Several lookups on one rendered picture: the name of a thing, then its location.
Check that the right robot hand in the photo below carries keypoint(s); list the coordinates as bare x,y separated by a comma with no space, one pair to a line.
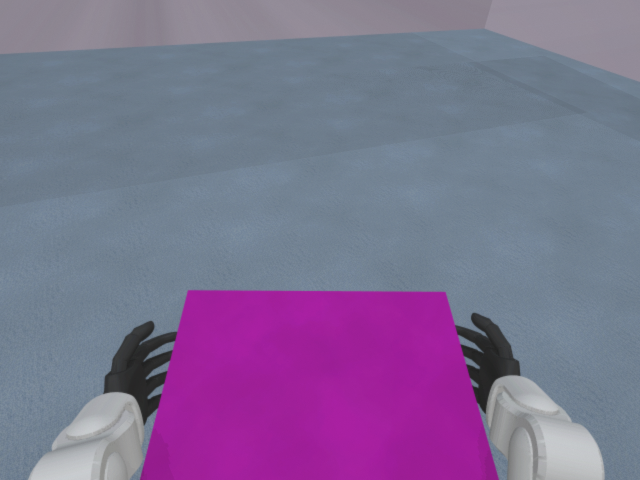
496,360

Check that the right robot forearm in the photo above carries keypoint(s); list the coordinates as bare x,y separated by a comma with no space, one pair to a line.
537,436

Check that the carton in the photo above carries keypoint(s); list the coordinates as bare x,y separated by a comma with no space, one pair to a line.
317,385

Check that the left robot hand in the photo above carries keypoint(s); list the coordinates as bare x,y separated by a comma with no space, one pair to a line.
128,372

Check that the left robot forearm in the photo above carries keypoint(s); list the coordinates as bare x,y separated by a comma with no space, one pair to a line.
102,443

